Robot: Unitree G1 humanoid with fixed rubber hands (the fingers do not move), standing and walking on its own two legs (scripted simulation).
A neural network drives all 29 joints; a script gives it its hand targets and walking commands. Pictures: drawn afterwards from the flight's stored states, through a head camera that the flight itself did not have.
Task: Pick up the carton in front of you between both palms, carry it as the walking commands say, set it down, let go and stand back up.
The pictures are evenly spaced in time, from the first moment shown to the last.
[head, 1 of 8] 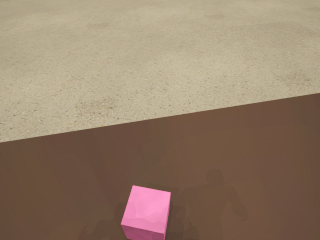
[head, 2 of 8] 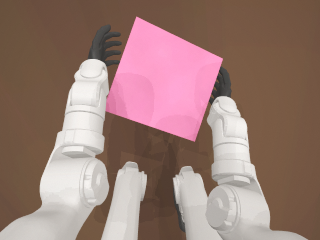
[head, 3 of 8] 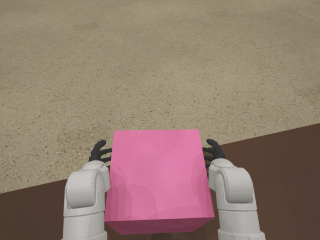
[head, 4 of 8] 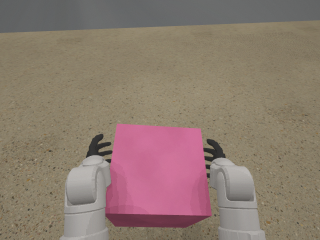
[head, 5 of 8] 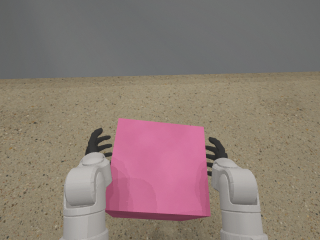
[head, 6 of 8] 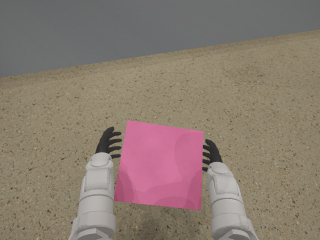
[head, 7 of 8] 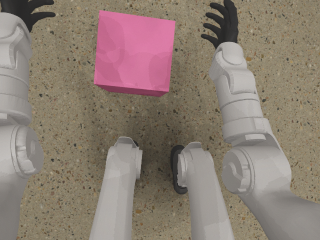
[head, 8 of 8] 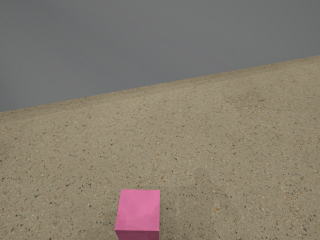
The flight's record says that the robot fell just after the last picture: no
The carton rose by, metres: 0.66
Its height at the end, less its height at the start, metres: -0.10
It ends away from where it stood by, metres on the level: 5.29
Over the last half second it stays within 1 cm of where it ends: yes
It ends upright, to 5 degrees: yes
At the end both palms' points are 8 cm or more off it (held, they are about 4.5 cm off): yes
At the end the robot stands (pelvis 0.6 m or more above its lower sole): yes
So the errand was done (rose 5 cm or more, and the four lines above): yes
